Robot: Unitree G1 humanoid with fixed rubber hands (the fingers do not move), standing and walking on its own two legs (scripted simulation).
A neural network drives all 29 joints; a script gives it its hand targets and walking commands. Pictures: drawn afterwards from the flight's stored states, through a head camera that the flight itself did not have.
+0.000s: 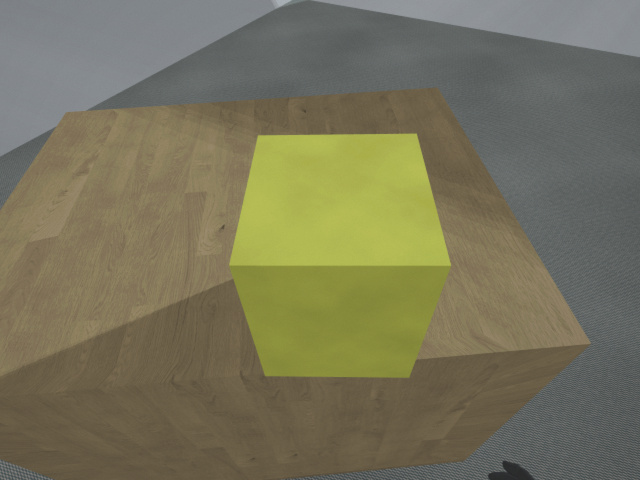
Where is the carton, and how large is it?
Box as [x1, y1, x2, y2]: [229, 134, 450, 377]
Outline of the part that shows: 258,135 229,266 265,375 408,377 450,267 447,251 416,134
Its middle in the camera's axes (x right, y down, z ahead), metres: +0.02 +0.02 +0.51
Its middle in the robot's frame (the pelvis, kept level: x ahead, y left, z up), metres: +0.37 -0.02 +0.08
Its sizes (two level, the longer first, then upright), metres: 0.210 0.200 0.250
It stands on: a pedestal, 0.72 m high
